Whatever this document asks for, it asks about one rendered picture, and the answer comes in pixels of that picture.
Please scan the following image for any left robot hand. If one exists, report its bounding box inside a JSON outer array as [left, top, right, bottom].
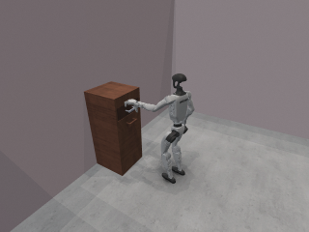
[[125, 99, 138, 112]]

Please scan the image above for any right robot upper arm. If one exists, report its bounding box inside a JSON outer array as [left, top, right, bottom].
[[185, 91, 195, 113]]

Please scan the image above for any cabinet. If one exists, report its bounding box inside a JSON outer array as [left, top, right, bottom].
[[84, 81, 143, 176]]

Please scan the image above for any left robot upper arm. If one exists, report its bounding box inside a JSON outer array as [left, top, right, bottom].
[[151, 95, 176, 112]]

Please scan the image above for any drawer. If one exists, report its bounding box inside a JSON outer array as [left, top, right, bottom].
[[116, 97, 139, 121]]

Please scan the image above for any humanoid robot head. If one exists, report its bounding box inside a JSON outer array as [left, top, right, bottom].
[[172, 73, 187, 96]]

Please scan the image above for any left robot forearm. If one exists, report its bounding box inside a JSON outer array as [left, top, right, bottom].
[[134, 101, 155, 111]]

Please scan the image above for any left robot thigh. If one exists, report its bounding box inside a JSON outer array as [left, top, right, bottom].
[[160, 130, 177, 159]]

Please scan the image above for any right robot forearm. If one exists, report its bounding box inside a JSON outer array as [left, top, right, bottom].
[[184, 111, 193, 121]]

